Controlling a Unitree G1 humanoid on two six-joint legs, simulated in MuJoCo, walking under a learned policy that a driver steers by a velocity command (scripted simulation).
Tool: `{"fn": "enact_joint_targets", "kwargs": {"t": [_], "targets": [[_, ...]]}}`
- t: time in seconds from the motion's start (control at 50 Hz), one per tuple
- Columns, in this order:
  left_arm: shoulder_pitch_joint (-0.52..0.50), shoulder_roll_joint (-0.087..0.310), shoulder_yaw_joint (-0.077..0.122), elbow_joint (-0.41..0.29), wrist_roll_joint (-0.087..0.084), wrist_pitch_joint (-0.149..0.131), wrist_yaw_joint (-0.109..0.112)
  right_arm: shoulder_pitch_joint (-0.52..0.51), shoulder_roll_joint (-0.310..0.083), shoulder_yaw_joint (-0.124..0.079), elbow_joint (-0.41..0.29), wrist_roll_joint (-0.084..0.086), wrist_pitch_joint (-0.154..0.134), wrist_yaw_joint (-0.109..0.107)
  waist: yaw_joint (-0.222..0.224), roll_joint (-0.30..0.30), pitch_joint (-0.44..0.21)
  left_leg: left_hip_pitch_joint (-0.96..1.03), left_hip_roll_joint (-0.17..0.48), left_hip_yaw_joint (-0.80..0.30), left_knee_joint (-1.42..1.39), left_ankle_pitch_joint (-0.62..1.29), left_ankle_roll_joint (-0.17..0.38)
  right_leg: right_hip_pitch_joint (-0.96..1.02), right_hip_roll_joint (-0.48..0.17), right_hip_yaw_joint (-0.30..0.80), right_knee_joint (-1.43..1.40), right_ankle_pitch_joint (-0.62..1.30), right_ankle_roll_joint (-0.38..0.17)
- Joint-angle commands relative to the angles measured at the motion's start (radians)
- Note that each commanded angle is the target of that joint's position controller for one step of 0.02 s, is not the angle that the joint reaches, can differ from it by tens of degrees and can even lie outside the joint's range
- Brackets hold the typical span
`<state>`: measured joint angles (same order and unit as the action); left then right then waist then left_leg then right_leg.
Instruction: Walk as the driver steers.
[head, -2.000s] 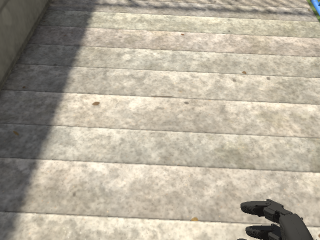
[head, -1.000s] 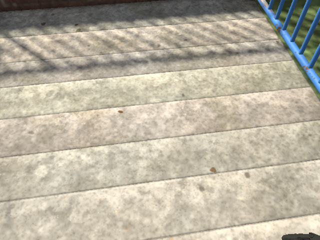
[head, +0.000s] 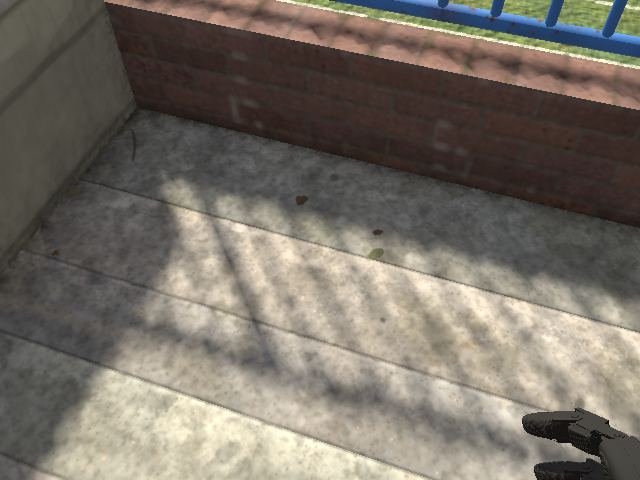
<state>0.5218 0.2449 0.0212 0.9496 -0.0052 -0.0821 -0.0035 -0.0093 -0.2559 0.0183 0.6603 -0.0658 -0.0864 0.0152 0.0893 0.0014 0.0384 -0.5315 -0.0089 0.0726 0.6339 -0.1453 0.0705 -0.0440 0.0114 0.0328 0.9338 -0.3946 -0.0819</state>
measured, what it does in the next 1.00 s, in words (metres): walks ahead: right foot, then left foot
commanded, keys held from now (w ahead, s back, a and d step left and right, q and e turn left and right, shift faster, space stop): w+e+shift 0.10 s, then shift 0.90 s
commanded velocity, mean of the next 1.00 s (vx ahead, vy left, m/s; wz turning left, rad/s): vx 0.33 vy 0.00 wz -0.21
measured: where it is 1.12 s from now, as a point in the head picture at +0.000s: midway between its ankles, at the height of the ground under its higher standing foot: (369, 462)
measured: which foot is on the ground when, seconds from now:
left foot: down 0.00-0.32, up 0.34-0.70, down 0.72-1.00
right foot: up 0.00-0.32, down 0.34-1.00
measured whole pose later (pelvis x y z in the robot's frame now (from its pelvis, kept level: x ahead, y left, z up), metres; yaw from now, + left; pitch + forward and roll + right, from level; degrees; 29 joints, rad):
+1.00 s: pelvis +0.45 -0.01 +0.03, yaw -12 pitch -1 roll +0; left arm 0.26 0.20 0.01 1.04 0.01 0.00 0.02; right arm 0.26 -0.19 0.00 1.01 -0.01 -0.01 -0.03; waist 0.01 -0.01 0.00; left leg -0.19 -0.02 0.01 0.40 -0.19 0.02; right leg -0.22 0.03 -0.01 0.38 -0.14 -0.03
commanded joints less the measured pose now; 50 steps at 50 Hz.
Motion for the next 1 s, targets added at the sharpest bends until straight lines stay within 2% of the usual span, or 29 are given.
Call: {"fn": "enact_joint_targets", "kwargs": {"t": [0.02, 0.04, 0.08, 0.12, 0.16, 0.18, 0.22, 0.26, 0.3, 0.32, 0.34, 0.36, 0.38, 0.4, 0.42, 0.44, 0.46, 0.5, 0.54, 0.58, 0.64, 0.7, 0.72, 0.74, 0.76, 0.8, 0.84, 0.92, 1.0], "targets": [[-0.129, 0.146, 0.032, -0.137, -0.007, -0.011, 0.003, 0.337, -0.162, -0.083, 0.060, 0.011, 0.001, -0.014, -0.195, 0.051, -0.205, 0.739, 0.386, -0.610, -0.343, -0.403, 0.138, -0.705, -0.072, 0.049, 0.458, 0.131, -0.040], [-0.153, 0.116, 0.026, -0.138, -0.002, -0.004, -0.005, 0.318, -0.132, -0.081, 0.082, 0.010, -0.007, -0.011, -0.164, 0.009, -0.108, 0.601, 0.354, -0.495, -0.384, -0.244, 0.123, -0.675, -0.102, 0.043, 0.409, 0.146, -0.035], [-0.140, 0.076, 0.025, -0.139, 0.023, 0.034, -0.024, 0.319, -0.105, -0.075, 0.115, 0.024, -0.023, -0.015, -0.101, 0.049, -0.039, 0.434, 0.315, -0.326, -0.441, -0.149, 0.092, -0.609, -0.137, 0.041, 0.375, 0.137, -0.016], [-0.209, 0.048, 0.023, -0.171, 0.032, 0.063, -0.036, 0.325, -0.068, -0.066, 0.147, 0.047, -0.043, -0.010, -0.073, 0.045, 0.037, 0.376, 0.292, -0.197, -0.487, 0.039, 0.076, -0.649, -0.161, 0.036, 0.324, 0.140, 0.004], [-0.286, 0.029, 0.016, -0.216, 0.042, 0.062, -0.042, 0.317, -0.063, -0.061, 0.165, 0.050, -0.057, -0.009, -0.047, 0.054, 0.081, 0.340, 0.246, -0.041, -0.473, 0.472, 0.072, -0.657, -0.132, -0.004, 0.206, 0.207, 0.023], [-0.309, 0.017, 0.009, -0.231, 0.039, 0.052, -0.045, 0.279, -0.064, -0.059, 0.165, 0.047, -0.060, -0.007, -0.027, 0.068, 0.090, 0.299, 0.198, 0.042, -0.472, 0.569, 0.059, -0.609, -0.109, -0.029, 0.078, 0.277, 0.026], [-0.345, 0.008, -0.004, -0.231, 0.032, 0.030, -0.064, 0.268, -0.088, -0.062, 0.170, 0.060, -0.069, -0.006, -0.036, 0.059, 0.067, 0.230, 0.132, 0.138, -0.457, 0.561, 0.038, -0.393, -0.039, -0.115, -0.230, 0.516, 0.024], [-0.316, 0.028, 0.000, -0.206, 0.040, 0.025, -0.070, 0.306, -0.151, -0.073, 0.188, 0.075, -0.073, -0.010, -0.030, 0.067, 0.021, 0.280, 0.164, 0.122, -0.413, 0.653, 0.036, -0.252, 0.024, -0.148, -0.316, 0.609, 0.009], [-0.181, 0.083, 0.018, -0.154, 0.067, 0.021, -0.057, 0.308, -0.198, -0.085, 0.195, 0.082, -0.052, -0.023, 0.023, 0.074, -0.060, 0.376, 0.180, 0.120, -0.195, 0.817, 0.017, -0.122, 0.083, -0.144, -0.346, 0.539, -0.025], [-0.057, 0.106, 0.029, -0.110, 0.078, 0.012, -0.048, 0.304, -0.202, -0.084, 0.195, 0.083, -0.035, -0.033, 0.080, 0.070, -0.119, 0.385, 0.166, 0.122, 0.004, 0.768, -0.003, -0.006, 0.075, -0.100, -0.400, 0.577, -0.050], [0.003, 0.153, 0.043, -0.085, 0.087, 0.004, -0.037, 0.323, -0.190, -0.081, 0.197, 0.089, -0.022, -0.039, 0.107, 0.041, -0.145, 0.357, 0.110, 0.128, 0.255, 0.526, -0.024, 0.067, 0.015, -0.053, -0.480, 0.736, -0.066], [-0.036, 0.270, 0.065, -0.087, 0.086, 0.001, -0.024, 0.504, -0.054, -0.056, 0.192, 0.077, -0.006, -0.035, -0.024, -0.247, -0.262, 0.129, -0.029, 0.110, 0.703, -0.533, -0.051, 0.325, -0.284, 0.179, -0.263, 1.618, -0.164], [-0.013, 0.279, 0.071, -0.121, 0.037, 0.002, -0.020, 0.627, -0.062, -0.046, 0.208, 0.121, 0.012, -0.045, -0.016, -0.198, -0.556, -0.014, -0.082, -0.155, 0.927, -0.561, -0.050, 0.545, -0.470, 0.468, -0.250, 1.794, -0.322], [-0.101, 0.241, 0.071, -0.159, 0.002, 0.017, -0.005, 0.533, -0.114, -0.053, 0.203, 0.100, 0.020, -0.050, -0.005, -0.064, -0.518, -0.012, -0.032, -0.198, 0.879, -0.411, -0.049, 0.394, -0.418, 0.427, -0.372, 1.509, -0.304], [-0.207, 0.173, 0.048, -0.164, -0.006, 0.026, 0.003, 0.447, -0.126, -0.054, 0.183, 0.077, 0.023, -0.045, -0.046, -0.033, -0.335, -0.030, 0.015, -0.155, 0.780, -0.338, -0.055, 0.213, -0.356, 0.355, -0.448, 1.252, -0.268], [-0.260, 0.111, 0.029, -0.157, 0.000, 0.030, 0.009, 0.397, -0.110, -0.049, 0.181, 0.055, 0.031, -0.041, -0.077, 0.007, -0.209, -0.031, 0.040, -0.141, 0.693, -0.322, -0.063, 0.071, -0.315, 0.306, -0.508, 1.107, -0.236], [-0.252, 0.077, 0.015, -0.148, 0.000, 0.026, 0.013, 0.390, -0.104, -0.050, 0.187, 0.037, 0.052, -0.040, -0.086, 0.011, -0.152, 0.050, 0.055, -0.141, 0.618, -0.298, -0.067, -0.049, -0.288, 0.255, -0.541, 1.148, -0.208], [-0.250, 0.078, 0.009, -0.123, 0.015, 0.022, 0.013, 0.424, -0.058, -0.042, 0.203, 0.039, 0.089, -0.036, -0.121, -0.011, -0.149, 0.197, 0.054, -0.122, 0.502, -0.287, -0.081, -0.201, -0.258, 0.173, -0.596, 1.118, -0.195], [-0.278, 0.088, 0.009, -0.113, 0.032, 0.010, 0.006, 0.414, -0.025, -0.034, 0.207, 0.049, 0.097, -0.035, -0.141, -0.035, -0.168, 0.248, 0.046, -0.104, 0.375, -0.259, -0.078, -0.237, -0.222, 0.099, -0.602, 1.137, -0.183], [-0.293, 0.079, 0.007, -0.101, 0.035, 0.010, -0.002, 0.382, -0.018, -0.031, 0.214, 0.053, 0.098, -0.040, -0.137, -0.071, -0.175, 0.283, 0.046, -0.088, 0.220, -0.177, -0.074, -0.243, -0.185, 0.052, -0.608, 1.035, -0.149], [-0.292, 0.078, 0.008, -0.082, 0.032, 0.027, -0.007, 0.331, -0.030, -0.034, 0.224, 0.052, 0.110, -0.046, -0.112, -0.105, -0.164, 0.332, 0.041, -0.074, 0.103, -0.109, -0.075, -0.277, -0.178, 0.071, -0.642, 0.667, -0.126], [-0.319, 0.074, 0.008, -0.074, 0.023, 0.057, 0.002, 0.310, -0.016, -0.030, 0.238, 0.040, 0.108, -0.049, -0.121, -0.074, -0.090, 0.416, 0.036, -0.063, -0.098, -0.056, -0.053, -0.378, -0.161, 0.117, -0.649, 0.200, -0.077], [-0.299, 0.056, 0.004, -0.066, 0.026, 0.064, 0.007, 0.299, -0.033, -0.030, 0.236, 0.030, 0.100, -0.051, -0.115, -0.036, -0.057, 0.434, 0.073, -0.115, -0.187, -0.041, -0.041, -0.409, -0.141, 0.128, -0.638, 0.080, -0.039], [-0.272, 0.034, 0.000, -0.065, 0.027, 0.069, 0.009, 0.299, -0.076, -0.034, 0.230, 0.018, 0.087, -0.055, -0.091, 0.044, -0.028, 0.408, 0.179, -0.242, -0.292, -0.043, -0.021, -0.409, -0.093, 0.105, -0.572, 0.032, -0.001], [-0.186, 0.001, -0.004, -0.041, 0.008, 0.078, 0.009, 0.236, -0.123, -0.047, 0.232, 0.041, 0.085, -0.055, -0.021, 0.167, -0.012, 0.242, 0.238, -0.318, -0.358, -0.143, 0.026, -0.290, 0.000, 0.024, -0.557, 0.062, 0.024], [-0.214, 0.029, 0.003, -0.008, 0.016, 0.087, 0.013, 0.199, -0.047, -0.030, 0.241, 0.052, 0.072, -0.046, -0.031, 0.123, 0.021, 0.084, 0.180, -0.284, -0.420, -0.302, -0.013, -0.095, -0.025, 0.037, -0.554, 0.198, 0.042], [-0.219, 0.055, 0.010, 0.009, 0.020, 0.082, 0.013, 0.228, -0.047, -0.032, 0.265, 0.059, 0.066, -0.050, -0.042, 0.106, 0.009, 0.141, 0.131, -0.234, -0.406, -0.241, -0.035, -0.093, -0.056, 0.062, -0.572, 0.229, 0.037], [-0.230, 0.035, 0.003, 0.051, 0.015, 0.071, 0.022, 0.286, -0.036, -0.038, 0.304, 0.058, 0.067, -0.051, -0.074, 0.019, -0.006, 0.274, 0.117, -0.204, -0.355, -0.108, -0.019, -0.162, -0.069, 0.072, -0.612, 0.228, 0.040], [-0.235, 0.029, 0.001, 0.084, 0.014, 0.072, 0.029, 0.300, -0.031, -0.040, 0.333, 0.057, 0.068, -0.053, -0.082, 0.006, -0.009, 0.296, 0.112, -0.193, -0.347, -0.073, -0.013, -0.155, -0.073, 0.072, -0.620, 0.244, 0.043]]}}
